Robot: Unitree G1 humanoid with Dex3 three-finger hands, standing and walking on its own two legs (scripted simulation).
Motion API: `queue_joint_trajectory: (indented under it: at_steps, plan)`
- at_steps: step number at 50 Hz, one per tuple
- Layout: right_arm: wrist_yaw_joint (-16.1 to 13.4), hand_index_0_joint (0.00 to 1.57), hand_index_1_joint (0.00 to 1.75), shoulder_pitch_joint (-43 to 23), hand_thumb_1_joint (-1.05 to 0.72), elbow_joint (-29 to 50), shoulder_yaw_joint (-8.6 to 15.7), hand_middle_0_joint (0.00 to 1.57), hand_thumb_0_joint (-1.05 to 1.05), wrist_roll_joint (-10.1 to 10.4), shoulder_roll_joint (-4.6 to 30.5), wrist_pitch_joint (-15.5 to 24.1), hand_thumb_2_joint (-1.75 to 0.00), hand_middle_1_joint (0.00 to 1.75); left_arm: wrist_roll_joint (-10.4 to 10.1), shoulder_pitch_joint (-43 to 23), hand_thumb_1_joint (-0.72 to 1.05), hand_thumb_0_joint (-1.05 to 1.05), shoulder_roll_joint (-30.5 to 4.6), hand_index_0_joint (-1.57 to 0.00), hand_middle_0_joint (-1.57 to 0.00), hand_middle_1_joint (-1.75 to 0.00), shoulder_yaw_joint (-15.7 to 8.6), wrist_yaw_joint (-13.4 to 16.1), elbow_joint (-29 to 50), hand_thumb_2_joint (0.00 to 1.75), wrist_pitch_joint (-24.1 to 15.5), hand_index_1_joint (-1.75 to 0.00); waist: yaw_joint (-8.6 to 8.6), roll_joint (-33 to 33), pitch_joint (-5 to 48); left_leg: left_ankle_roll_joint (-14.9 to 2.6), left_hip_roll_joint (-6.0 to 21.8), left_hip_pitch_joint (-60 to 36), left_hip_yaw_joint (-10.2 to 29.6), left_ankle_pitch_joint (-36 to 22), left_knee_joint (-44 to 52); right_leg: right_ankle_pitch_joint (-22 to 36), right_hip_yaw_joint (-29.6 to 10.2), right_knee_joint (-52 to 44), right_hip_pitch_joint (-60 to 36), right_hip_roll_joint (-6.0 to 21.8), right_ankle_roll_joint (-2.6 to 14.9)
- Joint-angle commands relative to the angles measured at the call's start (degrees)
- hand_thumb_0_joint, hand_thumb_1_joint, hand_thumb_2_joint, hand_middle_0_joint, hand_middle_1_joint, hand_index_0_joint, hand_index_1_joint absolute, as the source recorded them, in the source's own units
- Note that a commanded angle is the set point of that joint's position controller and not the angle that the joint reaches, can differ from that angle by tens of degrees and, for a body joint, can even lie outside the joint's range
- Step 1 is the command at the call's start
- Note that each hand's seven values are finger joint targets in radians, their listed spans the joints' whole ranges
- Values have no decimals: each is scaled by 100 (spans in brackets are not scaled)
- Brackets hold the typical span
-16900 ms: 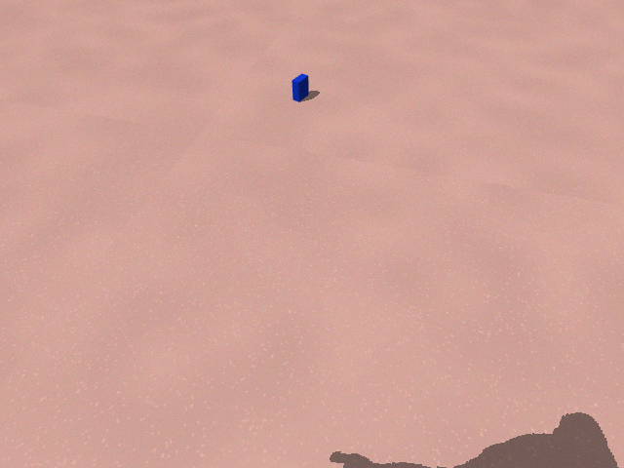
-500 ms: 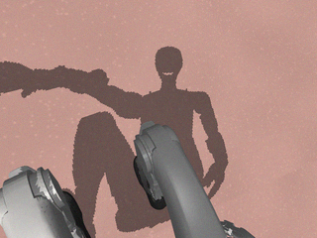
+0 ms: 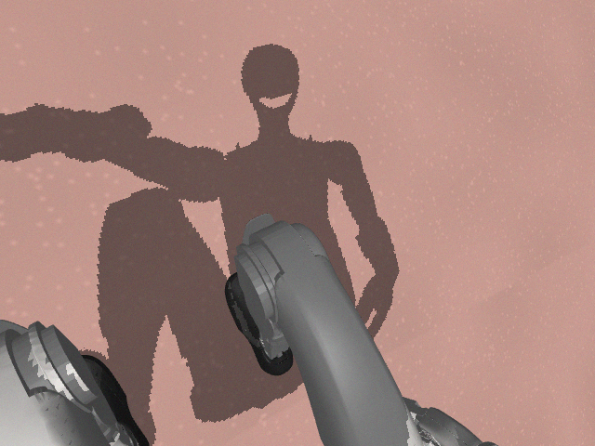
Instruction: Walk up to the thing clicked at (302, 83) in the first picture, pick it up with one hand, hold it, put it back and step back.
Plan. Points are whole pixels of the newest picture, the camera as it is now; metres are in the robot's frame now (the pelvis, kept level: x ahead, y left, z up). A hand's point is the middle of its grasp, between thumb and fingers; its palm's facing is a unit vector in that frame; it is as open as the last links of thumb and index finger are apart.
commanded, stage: rest palm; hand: left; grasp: from above
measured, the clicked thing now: out of the picture +0.47 +0.36 -0.28
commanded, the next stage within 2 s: close in 1.04 s
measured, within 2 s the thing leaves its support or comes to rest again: neither
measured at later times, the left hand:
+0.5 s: hand out of the picture +0.47 +0.35 -0.23, palm faces -0.11 -0.39 -0.91, open 14.0 cm
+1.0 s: hand out of the picture +0.48 +0.35 -0.24, palm faces -0.10 -0.38 -0.92, open 13.6 cm
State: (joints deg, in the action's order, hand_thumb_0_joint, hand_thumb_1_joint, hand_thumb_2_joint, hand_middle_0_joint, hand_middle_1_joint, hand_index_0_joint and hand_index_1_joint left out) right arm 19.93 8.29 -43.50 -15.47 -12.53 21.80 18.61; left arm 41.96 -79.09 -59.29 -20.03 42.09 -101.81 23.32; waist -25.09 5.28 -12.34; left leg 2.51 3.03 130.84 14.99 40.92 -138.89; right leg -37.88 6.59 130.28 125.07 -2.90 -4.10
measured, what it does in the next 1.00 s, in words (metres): stands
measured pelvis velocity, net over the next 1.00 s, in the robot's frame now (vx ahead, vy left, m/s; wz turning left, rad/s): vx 0.00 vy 0.00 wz -0.04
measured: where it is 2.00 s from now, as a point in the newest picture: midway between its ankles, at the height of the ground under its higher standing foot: (198, 382)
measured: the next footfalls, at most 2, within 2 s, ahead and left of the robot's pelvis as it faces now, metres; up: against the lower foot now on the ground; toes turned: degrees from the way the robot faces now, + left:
none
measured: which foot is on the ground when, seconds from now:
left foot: down 0.00-1.00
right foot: down 0.00-1.00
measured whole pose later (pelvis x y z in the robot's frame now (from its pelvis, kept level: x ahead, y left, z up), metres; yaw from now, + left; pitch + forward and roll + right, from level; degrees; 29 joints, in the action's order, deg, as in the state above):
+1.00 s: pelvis +0.00 +0.00 +0.00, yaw -2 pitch +31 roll -15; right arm 20.4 9.2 -37.6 -19.8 -11.5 22.6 17.1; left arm 40.6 -78.1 -63.3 -18.1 41.8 -100.4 22.6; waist -26.8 7.0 -14.5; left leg 2.4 3.1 131.5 17.1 41.0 -139.6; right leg -37.2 8.3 129.2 124.8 -3.4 -4.5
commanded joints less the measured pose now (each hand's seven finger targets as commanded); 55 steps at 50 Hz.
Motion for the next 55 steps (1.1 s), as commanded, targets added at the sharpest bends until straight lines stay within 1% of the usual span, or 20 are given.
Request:
queue_joint_trajectory:
  at_steps: [1,2,5,8,9,12,17,27,30,32,35,37,40,41,42,43,45,49,52,55]
  plan:
    - [16,20,30,1686,-91,-249,369,20,0,76,1853,-84,-91,30,176,-1455,-59,0,-1315,-6,-9,-105,211,217,465,105,22,-108,-367,-3013,4272,-238,156,-2898,-693,-1665,1241,1944,710,-1234,-2539,-145,408]
    - [32,20,30,1675,-91,-191,330,20,0,72,1828,-101,-91,30,145,-1410,-58,0,-1230,-6,-9,-106,273,184,450,105,41,-108,-398,-2962,4168,-243,152,-2850,-681,-1647,1217,1922,728,-1215,-2502,-143,404]
    - [23,20,30,1625,-91,-26,349,20,0,125,1870,-130,-91,30,158,-1383,-57,0,-1250,-6,-8,-105,301,134,508,103,56,-107,-425,-3001,4006,-237,146,-2859,-633,-1506,1296,1745,760,-1227,-2313,-158,429]
    - [-11,20,30,1563,-91,-40,256,20,0,131,1825,-157,-91,30,173,-1328,-57,0,-1281,-6,-8,-106,381,100,429,102,35,-107,-446,-2933,3855,-252,148,-2764,-596,-1367,1304,1652,796,-1235,-2251,-177,425]
    - [-24,20,30,1598,-91,-61,273,20,0,124,1870,-176,-91,30,204,-1333,-58,0,-1369,-6,-8,-106,358,107,474,101,19,-107,-443,-2949,3841,-240,149,-2811,-564,-1337,1368,1635,818,-1213,-2264,-162,435]
    - [-42,20,30,1550,-91,-25,231,20,0,114,1807,-197,-91,30,175,-1277,-56,0,-1281,-7,-7,-106,448,52,498,99,-13,-107,-476,-2957,3693,-245,142,-2773,-555,-1227,1377,1530,828,-1218,-2164,-174,438]
    - [-40,20,30,1584,-91,24,183,20,0,125,1827,-192,-91,30,66,-1307,-57,0,-1237,-6,-8,-105,450,67,621,102,-62,-107,-509,-2988,3729,-235,151,-2816,-515,-1331,1341,1619,845,-1233,-2131,-156,428]
    - [-34,20,30,1533,-91,131,143,20,0,118,1934,-244,-91,30,187,-1362,-56,0,-1456,-7,-9,-106,406,177,720,106,-103,-109,-491,-3363,3775,-162,203,-3177,-447,-1452,1396,1699,913,-1167,-2104,-155,480]
    - [-26,20,30,1562,-91,103,98,20,0,75,1929,-223,-91,30,160,-1327,-56,0,-1457,-7,-10,-106,447,207,650,105,-107,-109,-578,-3225,3763,-212,175,-2934,-520,-1414,1320,1744,877,-1256,-2337,-181,429]
    - [-19,20,30,1565,-91,143,109,20,0,101,1977,-214,-91,30,126,-1321,-56,0,-1572,-7,-9,-107,353,235,620,104,-96,-109,-524,-3101,3755,-227,188,-2870,-512,-1380,1293,1700,890,-1288,-2341,-187,418]
    - [15,20,30,1571,-91,129,60,20,0,84,1906,-217,-91,30,43,-1331,-54,0,-1359,-8,-10,-106,415,194,586,104,-87,-108,-594,-3162,3639,-179,205,-3011,-436,-1500,1314,1761,947,-1178,-2119,-151,429]
    - [-8,20,30,1582,-91,145,60,20,0,82,1966,-201,-91,30,16,-1278,-55,0,-1404,-8,-10,-106,471,145,571,104,-98,-108,-665,-3075,3659,-208,181,-2894,-470,-1397,1312,1749,920,-1249,-2315,-181,394]
    - [2,20,30,1535,-91,193,24,20,0,116,1978,-209,-91,30,63,-1242,-53,0,-1513,-9,-11,-107,477,127,588,105,-77,-109,-558,-3049,3645,-229,182,-2769,-492,-1361,1278,1683,916,-1279,-2302,-191,404]
    - [-5,20,30,1514,-91,231,52,20,0,89,1975,-207,-91,30,38,-1235,-53,0,-1498,-9,-11,-107,495,97,719,107,-86,-110,-600,-3014,3675,-229,160,-2792,-508,-1406,1281,1746,892,-1263,-2377,-188,388]
    - [-10,20,30,1567,-91,193,42,20,0,103,1984,-209,-91,30,81,-1224,-53,0,-1617,-9,-11,-108,433,114,680,107,-95,-110,-552,-3055,3693,-224,173,-2781,-510,-1426,1310,1746,896,-1269,-2429,-192,393]
    - [10,20,30,1583,-91,276,50,20,0,109,1994,-232,-91,30,70,-1232,-51,0,-1590,-10,-12,-110,388,142,725,107,-98,-111,-545,-3072,3756,-207,187,-2877,-485,-1542,1296,1825,908,-1234,-2437,-185,408]
    - [3,20,30,1530,-91,249,32,20,0,113,1983,-214,-91,30,4,-1141,-52,0,-1565,-10,-11,-109,439,132,727,107,-74,-111,-531,-3008,3761,-226,180,-2808,-526,-1476,1237,1812,885,-1283,-2478,-216,378]
    - [12,20,30,1570,-91,287,58,20,0,113,2036,-208,-91,30,-58,-1203,-50,0,-1657,-11,-13,-109,284,210,740,106,-96,-111,-507,-3126,3898,-204,201,-2830,-536,-1582,1250,1909,885,-1257,-2611,-227,389]
    - [41,20,30,1580,-91,323,23,20,0,144,1991,-212,-91,30,-69,-1175,-45,0,-1544,-15,-17,-108,357,156,753,109,-70,-111,-537,-3040,3834,-208,201,-2806,-511,-1604,1195,1897,913,-1230,-2473,-204,382]
    - [0,20,30,1557,-91,323,38,20,0,117,2010,-223,-91,30,-38,-1193,-40,0,-1652,-17,-19,-110,390,73,836,108,-70,-111,-525,-3047,3812,-212,189,-2744,-537,-1513,1234,1819,879,-1238,-2521,-225,380]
